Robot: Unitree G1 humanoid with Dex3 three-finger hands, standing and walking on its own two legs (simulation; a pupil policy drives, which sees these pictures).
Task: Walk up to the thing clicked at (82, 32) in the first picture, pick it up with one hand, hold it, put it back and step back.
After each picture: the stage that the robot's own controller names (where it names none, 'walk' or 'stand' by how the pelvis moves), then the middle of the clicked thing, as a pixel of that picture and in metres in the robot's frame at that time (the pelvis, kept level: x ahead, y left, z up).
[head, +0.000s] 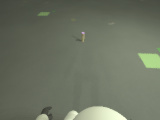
stand; (82, 37) +1.81 +0.18 -0.65
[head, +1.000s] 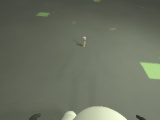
walk; (84, 42) +1.66 +0.11 -0.65
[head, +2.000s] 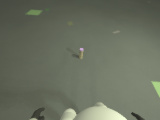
walk; (81, 53) +1.11 +0.12 -0.65
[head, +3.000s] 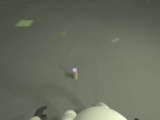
walk; (75, 74) +0.68 +0.19 -0.64
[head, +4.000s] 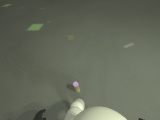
walk; (76, 87) +0.44 +0.23 -0.64
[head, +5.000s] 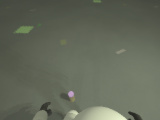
stand; (71, 96) +0.35 +0.20 -0.65
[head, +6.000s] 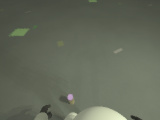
stand; (71, 99) +0.32 +0.21 -0.65
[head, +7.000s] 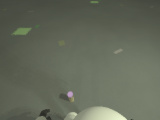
stand; (71, 97) +0.35 +0.22 -0.66
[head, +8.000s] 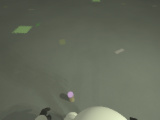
stand; (71, 97) +0.34 +0.21 -0.66
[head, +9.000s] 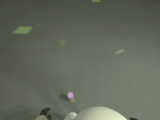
stand; (71, 97) +0.34 +0.21 -0.66
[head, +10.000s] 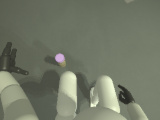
go down; (61, 61) +0.42 +0.24 -0.32
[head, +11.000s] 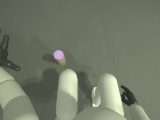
go down; (60, 59) +0.41 +0.25 -0.26
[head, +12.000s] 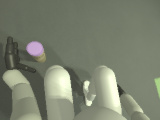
close in; (38, 54) +0.39 +0.29 -0.16
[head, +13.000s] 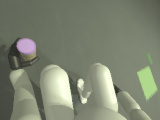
close; (29, 53) +0.40 +0.30 -0.15
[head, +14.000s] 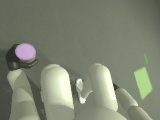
lift; (27, 56) +0.37 +0.30 -0.16
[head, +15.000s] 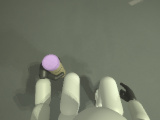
lift; (56, 68) +0.31 +0.23 -0.01
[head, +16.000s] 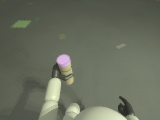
hold; (66, 71) +0.32 +0.16 +0.05
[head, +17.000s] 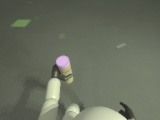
hold; (66, 71) +0.32 +0.17 +0.04
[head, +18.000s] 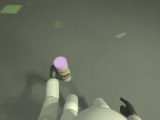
crouch; (64, 71) +0.34 +0.18 -0.01
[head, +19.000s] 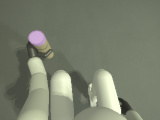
lower; (44, 47) +0.46 +0.26 -0.06
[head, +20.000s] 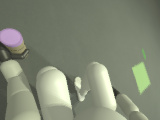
lower; (17, 47) +0.43 +0.32 -0.15
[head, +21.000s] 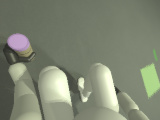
lower; (24, 50) +0.40 +0.32 -0.16
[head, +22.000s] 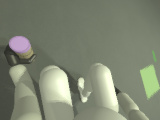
lower; (25, 52) +0.39 +0.31 -0.16
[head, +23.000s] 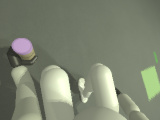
lower; (27, 54) +0.38 +0.31 -0.16
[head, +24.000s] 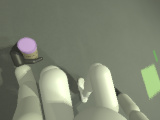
open; (30, 53) +0.40 +0.29 -0.16
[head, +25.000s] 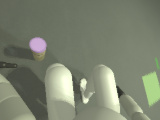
stand; (38, 51) +0.39 +0.28 -0.17
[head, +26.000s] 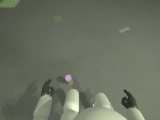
stand; (69, 80) +0.39 +0.21 -0.50
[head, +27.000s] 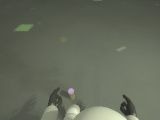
stand; (71, 94) +0.38 +0.20 -0.60
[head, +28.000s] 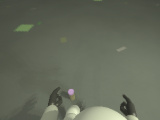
stand; (71, 94) +0.37 +0.20 -0.60
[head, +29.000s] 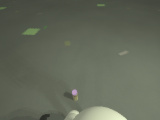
stand; (75, 95) +0.40 +0.18 -0.65
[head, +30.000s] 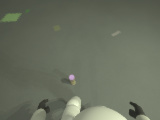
walk; (72, 80) +0.45 +0.21 -0.62
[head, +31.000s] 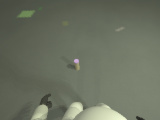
walk; (77, 64) +0.73 +0.21 -0.63
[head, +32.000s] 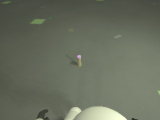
stand; (79, 61) +0.99 +0.22 -0.64
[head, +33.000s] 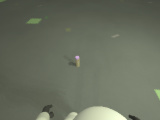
stand; (77, 61) +0.97 +0.22 -0.66
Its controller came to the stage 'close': yes
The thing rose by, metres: 0.68
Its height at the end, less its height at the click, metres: +0.00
